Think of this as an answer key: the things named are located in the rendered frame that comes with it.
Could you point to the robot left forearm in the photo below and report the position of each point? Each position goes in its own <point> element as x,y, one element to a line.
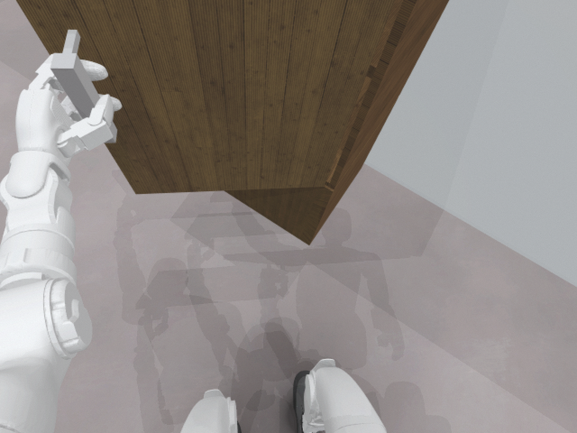
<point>40,233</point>

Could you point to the robot right shin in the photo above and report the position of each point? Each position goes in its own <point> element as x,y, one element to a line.
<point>309,423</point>

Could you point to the handle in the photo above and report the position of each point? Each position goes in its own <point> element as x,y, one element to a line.
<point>71,74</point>

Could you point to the robot left upper arm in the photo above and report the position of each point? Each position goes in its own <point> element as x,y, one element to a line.
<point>42,327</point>

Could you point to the robot left hand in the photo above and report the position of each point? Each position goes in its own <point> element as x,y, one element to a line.
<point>41,119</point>

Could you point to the cupboard door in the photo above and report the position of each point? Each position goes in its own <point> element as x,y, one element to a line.
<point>222,94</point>

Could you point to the robot left thigh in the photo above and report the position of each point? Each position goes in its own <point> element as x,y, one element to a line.
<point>212,415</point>

